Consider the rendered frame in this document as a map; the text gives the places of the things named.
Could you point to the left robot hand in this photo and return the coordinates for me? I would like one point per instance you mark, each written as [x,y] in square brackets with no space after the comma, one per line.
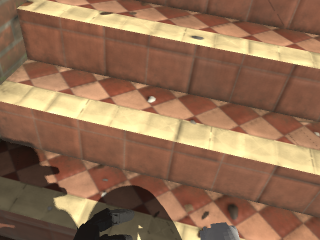
[103,220]

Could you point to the right robot thigh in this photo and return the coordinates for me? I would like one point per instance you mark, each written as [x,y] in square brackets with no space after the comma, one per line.
[219,231]

